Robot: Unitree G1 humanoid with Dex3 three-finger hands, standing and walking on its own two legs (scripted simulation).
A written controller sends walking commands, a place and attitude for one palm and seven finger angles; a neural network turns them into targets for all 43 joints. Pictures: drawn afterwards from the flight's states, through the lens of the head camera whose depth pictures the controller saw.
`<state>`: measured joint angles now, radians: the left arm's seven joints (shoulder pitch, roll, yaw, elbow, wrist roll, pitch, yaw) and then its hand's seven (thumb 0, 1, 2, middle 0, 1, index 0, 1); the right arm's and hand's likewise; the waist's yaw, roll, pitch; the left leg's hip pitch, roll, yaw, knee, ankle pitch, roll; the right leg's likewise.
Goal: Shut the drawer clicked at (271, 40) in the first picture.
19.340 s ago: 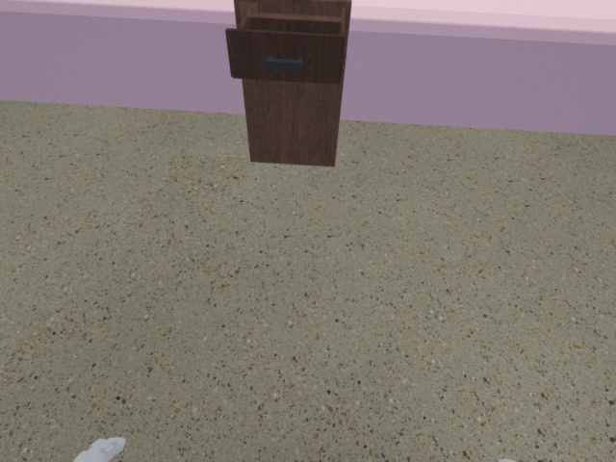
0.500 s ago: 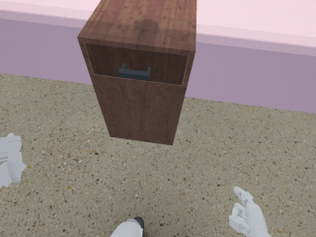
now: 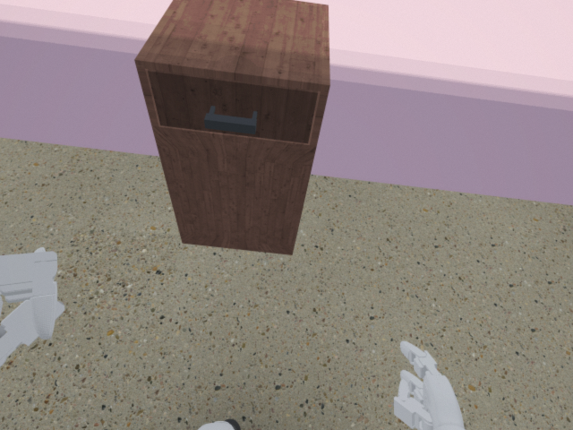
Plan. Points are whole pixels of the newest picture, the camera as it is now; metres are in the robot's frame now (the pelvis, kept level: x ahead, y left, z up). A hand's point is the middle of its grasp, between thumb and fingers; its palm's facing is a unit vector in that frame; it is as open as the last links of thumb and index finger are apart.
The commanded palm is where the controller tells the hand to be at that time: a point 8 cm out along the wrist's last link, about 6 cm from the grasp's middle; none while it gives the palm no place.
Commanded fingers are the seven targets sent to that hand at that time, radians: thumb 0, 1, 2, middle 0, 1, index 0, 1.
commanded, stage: stop stepping back and stand still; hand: left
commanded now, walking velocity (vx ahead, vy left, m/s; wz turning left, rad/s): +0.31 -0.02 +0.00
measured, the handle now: (232, 118) +0.80 +0.18 -0.09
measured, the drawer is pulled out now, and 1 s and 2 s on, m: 0.00 0.00 0.00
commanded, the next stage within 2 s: let the arm hang, fingers relaxed in 0.58 s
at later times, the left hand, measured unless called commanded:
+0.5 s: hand (53, 357) +0.15 +0.21 +0.17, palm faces +0.36 -0.82 -0.44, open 3.3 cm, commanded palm +0.09 +0.26 +0.18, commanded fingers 0.00 0.90 0.90 -1.40 -1.60 -1.40 -1.60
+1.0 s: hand out of the picture -0.03 +0.19 -0.18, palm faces +0.11 -0.97 -0.20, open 3.2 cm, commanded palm none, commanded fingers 0.00 0.90 0.90 -0.72 -0.86 -0.72 -0.86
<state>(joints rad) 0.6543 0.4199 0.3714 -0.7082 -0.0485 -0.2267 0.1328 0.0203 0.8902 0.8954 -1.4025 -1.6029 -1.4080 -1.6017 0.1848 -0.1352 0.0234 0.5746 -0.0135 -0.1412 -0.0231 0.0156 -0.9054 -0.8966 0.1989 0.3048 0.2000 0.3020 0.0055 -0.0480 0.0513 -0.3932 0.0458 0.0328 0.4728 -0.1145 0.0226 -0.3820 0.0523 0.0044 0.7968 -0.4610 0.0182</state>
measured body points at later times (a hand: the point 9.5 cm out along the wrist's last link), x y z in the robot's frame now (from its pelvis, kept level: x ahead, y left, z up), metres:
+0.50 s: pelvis -0.04 -0.02 +0.00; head -0.03 -0.01 +0.45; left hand +0.13 +0.26 +0.19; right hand +0.12 -0.26 -0.08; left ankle -0.01 +0.10 -0.74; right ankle -0.06 -0.13 -0.74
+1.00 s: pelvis -0.07 -0.01 -0.01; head -0.06 +0.03 +0.44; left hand -0.04 +0.24 -0.17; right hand +0.02 -0.25 -0.13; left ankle -0.02 +0.11 -0.74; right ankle -0.06 -0.13 -0.74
